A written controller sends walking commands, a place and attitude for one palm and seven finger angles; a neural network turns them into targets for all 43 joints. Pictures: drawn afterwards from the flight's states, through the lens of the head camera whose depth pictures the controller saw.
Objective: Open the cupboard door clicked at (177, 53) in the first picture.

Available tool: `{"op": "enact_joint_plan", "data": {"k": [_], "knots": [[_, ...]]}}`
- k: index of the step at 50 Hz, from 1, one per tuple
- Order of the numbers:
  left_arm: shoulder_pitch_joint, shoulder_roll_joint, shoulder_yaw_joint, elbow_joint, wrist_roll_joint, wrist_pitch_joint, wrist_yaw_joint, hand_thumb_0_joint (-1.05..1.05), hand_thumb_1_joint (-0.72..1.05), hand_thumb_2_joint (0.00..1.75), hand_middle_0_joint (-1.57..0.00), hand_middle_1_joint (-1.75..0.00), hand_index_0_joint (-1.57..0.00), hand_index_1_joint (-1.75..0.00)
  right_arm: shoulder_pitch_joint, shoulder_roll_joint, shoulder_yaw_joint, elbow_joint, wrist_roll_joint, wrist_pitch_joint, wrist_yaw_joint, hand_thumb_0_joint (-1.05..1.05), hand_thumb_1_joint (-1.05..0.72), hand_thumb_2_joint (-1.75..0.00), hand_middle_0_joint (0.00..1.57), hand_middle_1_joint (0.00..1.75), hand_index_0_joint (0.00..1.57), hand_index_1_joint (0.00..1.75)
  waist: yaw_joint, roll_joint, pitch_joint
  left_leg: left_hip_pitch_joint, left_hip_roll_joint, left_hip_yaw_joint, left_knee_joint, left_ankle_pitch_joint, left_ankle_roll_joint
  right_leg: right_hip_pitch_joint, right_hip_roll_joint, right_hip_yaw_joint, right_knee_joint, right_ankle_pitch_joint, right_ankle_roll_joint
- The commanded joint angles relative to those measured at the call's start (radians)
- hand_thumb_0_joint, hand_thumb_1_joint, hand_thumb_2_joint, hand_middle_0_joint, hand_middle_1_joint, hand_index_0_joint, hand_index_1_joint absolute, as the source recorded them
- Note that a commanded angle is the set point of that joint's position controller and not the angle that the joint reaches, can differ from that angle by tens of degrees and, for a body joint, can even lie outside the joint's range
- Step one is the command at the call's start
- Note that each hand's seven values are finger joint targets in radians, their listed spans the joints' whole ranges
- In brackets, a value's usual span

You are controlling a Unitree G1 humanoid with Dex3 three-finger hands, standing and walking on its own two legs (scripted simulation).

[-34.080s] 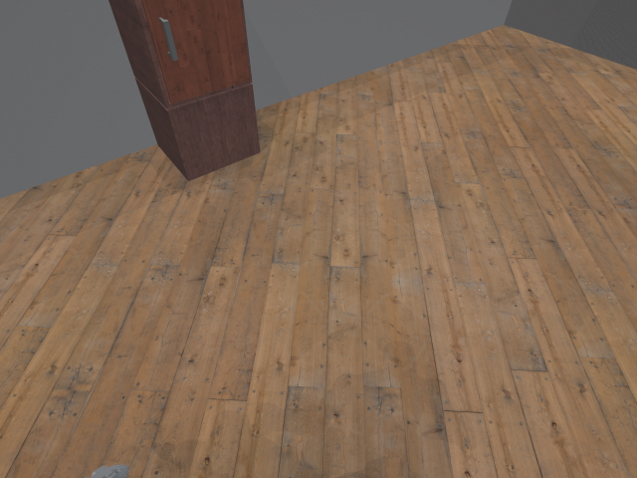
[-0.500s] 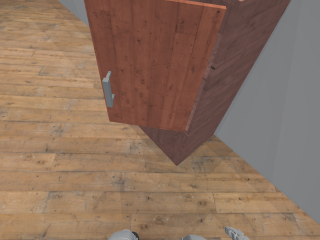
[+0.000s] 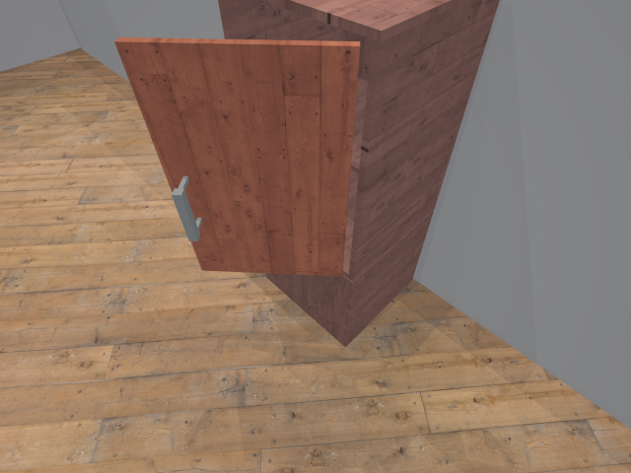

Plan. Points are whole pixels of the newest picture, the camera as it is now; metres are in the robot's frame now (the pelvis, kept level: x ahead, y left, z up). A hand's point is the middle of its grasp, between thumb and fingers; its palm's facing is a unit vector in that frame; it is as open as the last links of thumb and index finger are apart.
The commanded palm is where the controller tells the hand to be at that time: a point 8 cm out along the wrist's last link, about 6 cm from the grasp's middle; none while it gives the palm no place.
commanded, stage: come to a stop and stand still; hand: left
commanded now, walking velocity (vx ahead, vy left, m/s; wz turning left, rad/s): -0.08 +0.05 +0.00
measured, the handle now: (189, 209) +0.63 +0.31 -0.09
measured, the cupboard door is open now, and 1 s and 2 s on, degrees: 42 42 42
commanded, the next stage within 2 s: look again from close up in 1.26 s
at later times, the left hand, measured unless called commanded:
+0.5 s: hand out of the picture +0.00 +0.24 -0.19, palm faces +0.03 -0.98 -0.22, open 7.4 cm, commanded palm none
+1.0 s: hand out of the picture -0.06 +0.20 -0.18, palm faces +0.01 -0.99 -0.16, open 7.4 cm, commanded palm none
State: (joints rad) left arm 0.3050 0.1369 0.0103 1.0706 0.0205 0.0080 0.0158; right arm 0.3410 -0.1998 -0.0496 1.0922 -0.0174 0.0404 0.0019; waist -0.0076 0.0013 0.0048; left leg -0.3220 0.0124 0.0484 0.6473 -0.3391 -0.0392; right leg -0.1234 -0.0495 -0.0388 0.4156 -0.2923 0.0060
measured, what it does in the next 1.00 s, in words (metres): steps on the spot: left foot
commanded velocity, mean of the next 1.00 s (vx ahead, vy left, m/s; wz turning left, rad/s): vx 0.00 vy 0.00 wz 0.00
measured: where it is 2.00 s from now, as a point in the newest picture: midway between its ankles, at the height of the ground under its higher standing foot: outside the picture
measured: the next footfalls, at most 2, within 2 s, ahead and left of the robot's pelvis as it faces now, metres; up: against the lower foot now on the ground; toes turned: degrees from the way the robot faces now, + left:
left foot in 0.06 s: +0.04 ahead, +0.13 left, +0.00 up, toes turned +3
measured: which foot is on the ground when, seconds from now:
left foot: up 0.00-0.04, down 0.06-1.00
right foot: down 0.00-1.00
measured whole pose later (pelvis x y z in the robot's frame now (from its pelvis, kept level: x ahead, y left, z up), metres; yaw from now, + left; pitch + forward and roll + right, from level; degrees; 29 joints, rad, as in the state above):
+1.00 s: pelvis -0.03 +0.03 -0.01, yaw +0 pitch -1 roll +0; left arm 0.35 0.15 -0.02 1.09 0.02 0.00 0.03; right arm 0.30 -0.16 0.00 1.11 -0.01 -0.01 -0.01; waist 0.00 -0.02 0.02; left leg -0.24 -0.01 0.07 0.46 -0.20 0.04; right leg -0.17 -0.07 -0.02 0.46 -0.26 0.05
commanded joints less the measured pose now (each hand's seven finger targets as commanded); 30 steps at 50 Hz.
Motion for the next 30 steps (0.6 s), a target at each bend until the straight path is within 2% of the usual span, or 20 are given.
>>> {"op": "enact_joint_plan", "data": {"k": [1,2,3,4,5,6,7,8,9,11,12,13,15,16,18,20,21,25,28,30], "knots": [[0.006,0.175,0.044,-0.015,-0.012,-0.032,0.016,0.0,0.9,0.9,-0.2,-0.3,-0.2,-0.3,-0.01,-0.047,0.003,-0.037,0.008,-0.043,-0.023,0.0,-0.9,-0.9,0.2,0.3,0.2,0.3,0.016,-0.126,0.023,0.111,0.011,-0.025,-0.25,0.219,0.016,-0.019,-0.169,0.112,0.01,0.45,-0.088],[0.024,0.151,0.04,-0.012,-0.018,-0.028,0.017,0.0,0.9,0.9,-0.2,-0.3,-0.2,-0.3,0.004,-0.071,0.002,-0.028,0.006,-0.051,-0.03,0.0,-0.9,-0.9,0.2,0.3,0.2,0.3,0.019,-0.05,-0.017,0.191,0.07,-0.069,-0.232,0.414,0.039,-0.057,-0.124,0.082,0.044,0.407,-0.056],[0.034,0.13,0.037,-0.01,-0.018,-0.022,0.021,0.0,0.9,0.9,-0.2,-0.3,-0.2,-0.3,0.012,-0.089,0.0,-0.022,0.004,-0.053,-0.036,0.0,-0.9,-0.9,0.2,0.3,0.2,0.3,0.024,-0.019,-0.031,0.21,0.114,-0.089,-0.194,0.497,0.059,-0.072,-0.095,0.062,0.029,0.296,-0.039],[0.031,0.113,0.033,-0.008,-0.015,-0.017,0.024,0.0,0.9,0.9,-0.2,-0.3,-0.2,-0.3,0.021,-0.096,0.0,-0.013,0.003,-0.05,-0.041,0.0,-0.9,-0.9,0.2,0.3,0.2,0.3,0.017,-0.036,-0.019,0.192,0.129,-0.101,-0.182,0.493,0.068,-0.077,-0.075,0.06,0.011,0.216,-0.035],[0.137,0.113,0.018,0.024,-0.003,-0.046,0.063,0.0,0.9,0.9,-0.2,-0.3,-0.2,-0.3,-0.135,-0.064,0.018,-0.099,0.018,-0.066,-0.028,0.0,-0.9,-0.9,0.2,0.3,0.2,0.3,0.065,-0.03,0.077,0.051,0.083,-0.041,0.043,0.321,0.042,-0.094,-0.141,0.163,-0.062,0.607,-0.023],[0.08,0.181,0.027,-0.01,0.001,-0.061,0.056,0.0,0.9,0.9,-0.2,-0.3,-0.2,-0.3,-0.096,-0.032,0.027,-0.144,0.014,-0.05,-0.018,0.0,-0.9,-0.9,0.2,0.3,0.2,0.3,-0.007,-0.071,0.067,-0.003,0.038,-0.022,0.008,0.095,0.028,-0.035,-0.216,0.182,-0.023,0.784,-0.061],[0.065,0.168,0.025,-0.033,0.003,-0.064,0.051,0.0,0.9,0.9,-0.2,-0.3,-0.2,-0.3,-0.009,-0.007,0.024,-0.125,0.005,-0.056,-0.019,0.0,-0.9,-0.9,0.2,0.3,0.2,0.3,-0.032,-0.065,-0.06,0.042,0.032,-0.015,-0.083,0.086,0.051,0.03,-0.195,0.119,0.079,0.83,-0.073],[0.054,0.152,0.019,-0.043,-0.004,-0.059,0.049,0.0,0.9,0.9,-0.2,-0.3,-0.2,-0.3,0.002,-0.025,0.026,-0.113,0.005,-0.061,-0.021,0.0,-0.9,-0.9,0.2,0.3,0.2,0.3,-0.021,-0.035,-0.12,0.095,0.041,-0.032,-0.111,0.229,0.059,0.056,-0.14,0.072,0.139,0.736,-0.058],[0.067,0.14,0.02,-0.048,-0.006,-0.055,0.049,0.0,0.9,0.9,-0.2,-0.3,-0.2,-0.3,0.011,-0.049,0.02,-0.106,0.006,-0.066,-0.025,0.0,-0.9,-0.9,0.2,0.3,0.2,0.3,-0.012,0.02,-0.144,0.14,0.077,-0.057,-0.1,0.439,0.071,0.035,-0.101,0.054,0.163,0.605,-0.049],[0.07,0.119,0.014,-0.048,-0.002,-0.037,0.048,0.0,0.9,0.9,-0.2,-0.3,-0.2,-0.3,-0.008,-0.07,0.018,-0.11,0.008,-0.068,-0.032,0.0,-0.9,-0.9,0.2,0.3,0.2,0.3,0.003,0.135,-0.106,0.179,0.124,-0.11,-0.105,0.676,0.098,-0.043,-0.047,0.015,0.147,0.258,-0.033],[0.073,0.112,0.01,-0.047,-0.002,-0.029,0.047,0.0,0.9,0.9,-0.2,-0.3,-0.2,-0.3,-0.027,-0.079,0.019,-0.119,0.008,-0.066,-0.034,0.0,-0.9,-0.9,0.2,0.3,0.2,0.3,0.011,0.125,-0.051,0.153,0.134,-0.129,-0.124,0.681,0.108,-0.068,-0.028,0.006,0.127,0.143,-0.024],[0.077,0.102,0.008,-0.044,-0.002,-0.022,0.046,0.0,0.9,0.9,-0.2,-0.3,-0.2,-0.3,-0.041,-0.087,0.02,-0.126,0.007,-0.065,-0.036,0.0,-0.9,-0.9,0.2,0.3,0.2,0.3,0.015,0.087,-0.007,0.114,0.137,-0.141,-0.146,0.612,0.114,-0.078,-0.02,0.005,0.108,0.08,-0.021],[0.08,0.099,0.005,-0.046,0.001,-0.014,0.042,0.0,0.9,0.9,-0.2,-0.3,-0.2,-0.3,-0.061,-0.092,0.019,-0.137,0.005,-0.062,-0.034,0.0,-0.9,-0.9,0.2,0.3,0.2,0.3,0.017,0.038,0.046,0.064,0.12,-0.144,-0.184,0.445,0.109,-0.091,-0.025,0.013,0.083,0.056,-0.021],[0.076,0.105,0.005,-0.05,0.003,-0.014,0.039,0.0,0.9,0.9,-0.2,-0.3,-0.2,-0.3,-0.061,-0.091,0.019,-0.14,0.004,-0.065,-0.033,0.0,-0.9,-0.9,0.2,0.3,0.2,0.3,0.018,0.055,0.035,0.069,0.115,-0.143,-0.198,0.428,0.106,-0.086,-0.027,0.016,0.087,0.072,-0.021],[0.067,0.114,0.007,-0.062,0.001,-0.009,0.034,0.0,0.9,0.9,-0.2,-0.3,-0.2,-0.3,-0.075,-0.098,0.016,-0.149,0.003,-0.063,-0.03,0.0,-0.9,-0.9,0.2,0.3,0.2,0.3,0.017,0.061,0.044,0.051,0.111,-0.156,-0.247,0.277,0.104,-0.095,-0.026,0.015,0.079,0.029,-0.016],[0.062,0.118,0.006,-0.073,0.003,-0.006,0.029,0.0,0.9,0.9,-0.2,-0.3,-0.2,-0.3,-0.09,-0.103,0.015,-0.155,0.003,-0.06,-0.026,0.0,-0.9,-0.9,0.2,0.3,0.2,0.3,0.016,0.035,0.07,0.02,0.106,-0.167,-0.297,0.099,0.101,-0.106,-0.027,0.018,0.061,0.016,-0.016],[0.056,0.124,0.006,-0.078,0.006,-0.006,0.027,0.0,0.9,0.9,-0.2,-0.3,-0.2,-0.3,-0.085,-0.105,0.014,-0.158,0.002,-0.061,-0.025,0.0,-0.9,-0.9,0.2,0.3,0.2,0.3,0.016,0.053,0.077,0.005,0.105,-0.175,-0.319,0.065,0.102,-0.102,-0.027,0.014,0.063,0.018,-0.016],[0.065,0.131,0.005,-0.085,0.007,-0.007,0.021,0.0,0.9,0.9,-0.2,-0.3,-0.2,-0.3,-0.086,-0.115,0.013,-0.159,0.001,-0.062,-0.021,0.0,-0.9,-0.9,0.2,0.3,0.2,0.3,0.017,0.028,0.065,0.009,0.108,-0.184,-0.365,-0.029,0.099,-0.11,-0.029,0.017,0.047,0.022,-0.014],[0.077,0.135,0.004,-0.084,0.006,-0.013,0.02,0.0,0.9,0.9,-0.2,-0.3,-0.2,-0.3,-0.082,-0.11,0.015,-0.152,0.002,-0.066,-0.02,0.0,-0.9,-0.9,0.2,0.3,0.2,0.3,0.02,0.018,0.04,0.034,0.102,-0.167,-0.358,0.013,0.099,-0.1,-0.04,0.028,0.026,0.051,-0.016],[0.079,0.136,0.002,-0.08,0.005,-0.014,0.019,0.0,0.9,0.9,-0.2,-0.3,-0.2,-0.3,-0.078,-0.11,0.017,-0.144,0.003,-0.066,-0.019,0.0,-0.9,-0.9,0.2,0.3,0.2,0.3,0.018,0.0,0.049,0.032,0.099,-0.158,-0.359,0.003,0.095,-0.104,-0.044,0.037,0.013,0.05,-0.015]]}}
